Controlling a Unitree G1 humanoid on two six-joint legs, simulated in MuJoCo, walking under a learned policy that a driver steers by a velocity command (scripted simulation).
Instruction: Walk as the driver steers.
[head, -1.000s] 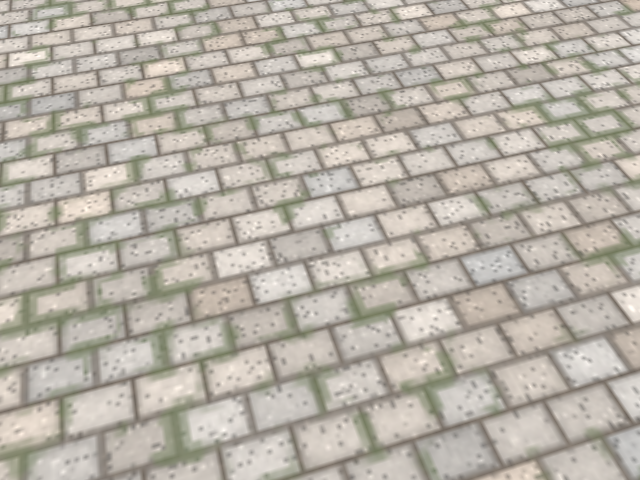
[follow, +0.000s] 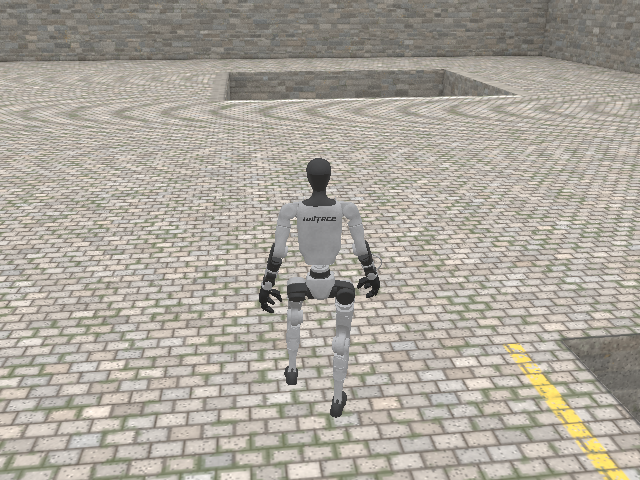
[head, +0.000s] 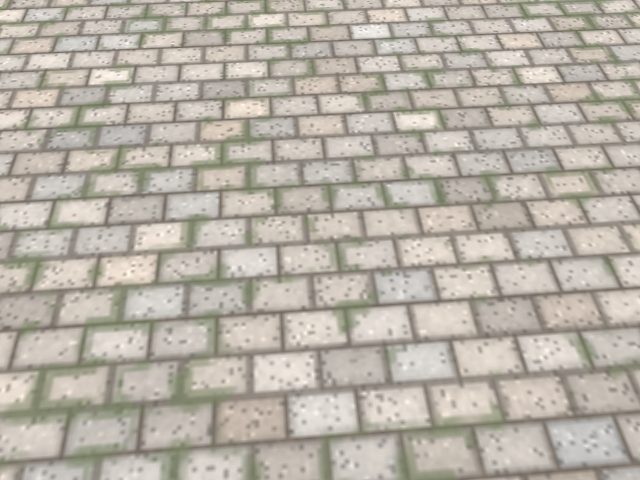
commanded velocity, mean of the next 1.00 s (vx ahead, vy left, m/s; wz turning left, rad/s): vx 0.13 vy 0.00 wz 0.42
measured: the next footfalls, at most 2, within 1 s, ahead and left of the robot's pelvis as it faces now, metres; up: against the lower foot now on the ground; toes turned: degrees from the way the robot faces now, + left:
left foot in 0.18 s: +0.22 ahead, +0.12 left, +0.00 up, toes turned +8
right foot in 0.66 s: +0.25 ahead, -0.10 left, +0.00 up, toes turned +25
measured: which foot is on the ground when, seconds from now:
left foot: up 0.00-0.16, down 0.18-0.66, up 0.68-1.00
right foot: down 0.00-0.16, up 0.18-0.64, down 0.66-1.00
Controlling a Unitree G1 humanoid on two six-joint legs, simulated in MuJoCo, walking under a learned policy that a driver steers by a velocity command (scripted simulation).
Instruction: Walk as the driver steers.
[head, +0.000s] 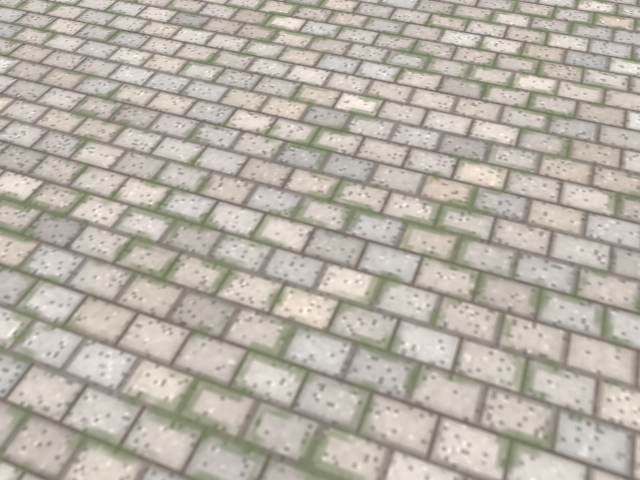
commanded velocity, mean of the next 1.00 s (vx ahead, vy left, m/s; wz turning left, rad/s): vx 0.47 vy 0.00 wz -0.38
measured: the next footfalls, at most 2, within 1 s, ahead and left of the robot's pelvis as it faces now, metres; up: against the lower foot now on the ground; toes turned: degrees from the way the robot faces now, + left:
left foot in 0.08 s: +0.08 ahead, +0.13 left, +0.00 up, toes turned +0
right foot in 0.56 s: +0.41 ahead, -0.13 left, +0.00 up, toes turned -13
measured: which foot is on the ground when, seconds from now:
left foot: up 0.00-0.06, down 0.08-0.54, up 0.56-1.00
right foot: down 0.00-0.08, up 0.10-0.54, down 0.56-1.00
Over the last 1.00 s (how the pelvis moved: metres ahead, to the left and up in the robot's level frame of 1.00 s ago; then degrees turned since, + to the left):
0.20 0.02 0.00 24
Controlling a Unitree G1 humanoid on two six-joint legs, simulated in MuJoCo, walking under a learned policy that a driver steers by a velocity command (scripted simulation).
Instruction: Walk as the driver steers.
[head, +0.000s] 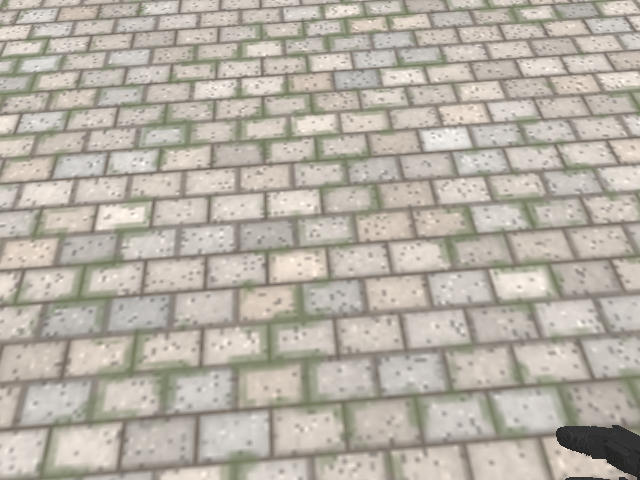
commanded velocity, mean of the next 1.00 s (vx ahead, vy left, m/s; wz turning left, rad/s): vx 0.50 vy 0.00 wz -0.36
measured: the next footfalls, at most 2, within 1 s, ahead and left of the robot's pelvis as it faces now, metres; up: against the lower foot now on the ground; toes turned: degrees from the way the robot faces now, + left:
left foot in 0.04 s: +0.19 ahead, +0.13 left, +0.00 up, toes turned -4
right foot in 0.54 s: +0.43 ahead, -0.14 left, +0.00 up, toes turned -8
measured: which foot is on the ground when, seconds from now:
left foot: up 0.00-0.02, down 0.04-0.54, up 0.56-1.00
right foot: down 0.00-0.04, up 0.06-0.52, down 0.54-1.00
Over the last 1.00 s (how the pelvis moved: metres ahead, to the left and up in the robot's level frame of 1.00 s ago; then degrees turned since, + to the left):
0.50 -0.06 -0.02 -26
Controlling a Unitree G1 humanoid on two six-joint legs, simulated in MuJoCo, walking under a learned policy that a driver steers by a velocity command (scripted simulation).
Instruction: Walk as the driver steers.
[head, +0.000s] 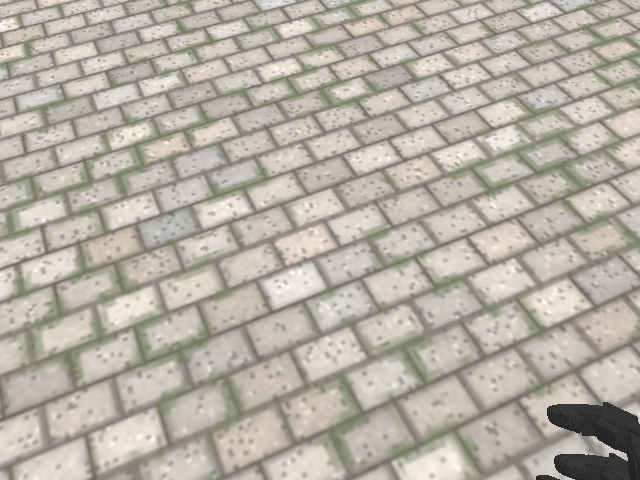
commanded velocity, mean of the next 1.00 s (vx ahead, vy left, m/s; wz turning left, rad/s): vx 0.33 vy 0.00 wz -0.59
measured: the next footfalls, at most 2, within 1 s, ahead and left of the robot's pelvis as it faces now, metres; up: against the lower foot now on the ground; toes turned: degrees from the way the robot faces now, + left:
left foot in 0.02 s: +0.17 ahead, +0.13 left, +0.00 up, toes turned -5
right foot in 0.50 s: +0.38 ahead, -0.18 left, +0.00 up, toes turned -19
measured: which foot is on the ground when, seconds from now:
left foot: up 0.00-0.00, down 0.02-0.50, up 0.52-0.94, down 0.96-1.00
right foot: down 0.00-0.02, up 0.04-0.48, down 0.50-0.96, up 0.98-1.00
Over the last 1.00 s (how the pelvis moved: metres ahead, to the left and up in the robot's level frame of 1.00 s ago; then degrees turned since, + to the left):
0.54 -0.06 0.00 -21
